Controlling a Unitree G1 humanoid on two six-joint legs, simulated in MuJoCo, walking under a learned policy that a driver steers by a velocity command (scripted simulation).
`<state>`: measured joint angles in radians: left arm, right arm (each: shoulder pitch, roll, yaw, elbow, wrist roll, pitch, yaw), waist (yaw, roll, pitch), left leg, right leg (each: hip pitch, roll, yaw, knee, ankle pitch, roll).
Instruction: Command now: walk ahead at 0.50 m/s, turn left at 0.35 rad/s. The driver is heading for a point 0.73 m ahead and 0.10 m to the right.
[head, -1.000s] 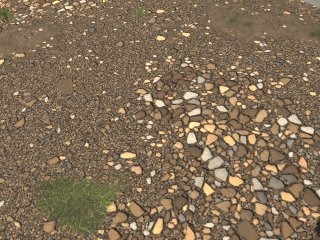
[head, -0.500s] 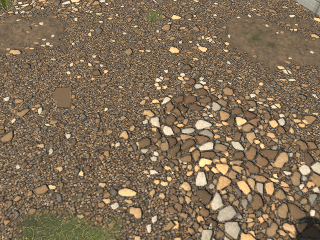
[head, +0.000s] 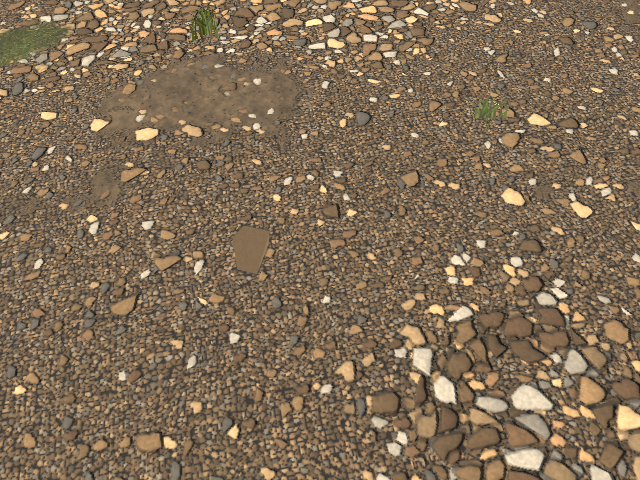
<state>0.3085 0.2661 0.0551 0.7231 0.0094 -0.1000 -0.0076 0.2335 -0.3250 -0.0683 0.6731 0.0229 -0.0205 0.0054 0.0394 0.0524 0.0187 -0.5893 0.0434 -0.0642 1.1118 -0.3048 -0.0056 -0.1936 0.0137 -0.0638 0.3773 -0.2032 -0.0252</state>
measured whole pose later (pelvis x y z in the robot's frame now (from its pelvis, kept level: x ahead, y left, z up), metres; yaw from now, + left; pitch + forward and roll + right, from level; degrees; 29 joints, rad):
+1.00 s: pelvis +0.52 -0.05 +0.00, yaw -23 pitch +1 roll +1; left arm 0.30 0.28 0.07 0.69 0.00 -0.05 -0.02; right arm 0.14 -0.31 -0.06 0.72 -0.01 -0.10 0.00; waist 0.03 0.02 0.06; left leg -0.58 0.09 -0.06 1.07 -0.30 -0.03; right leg -0.25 0.11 0.04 0.40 -0.16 -0.11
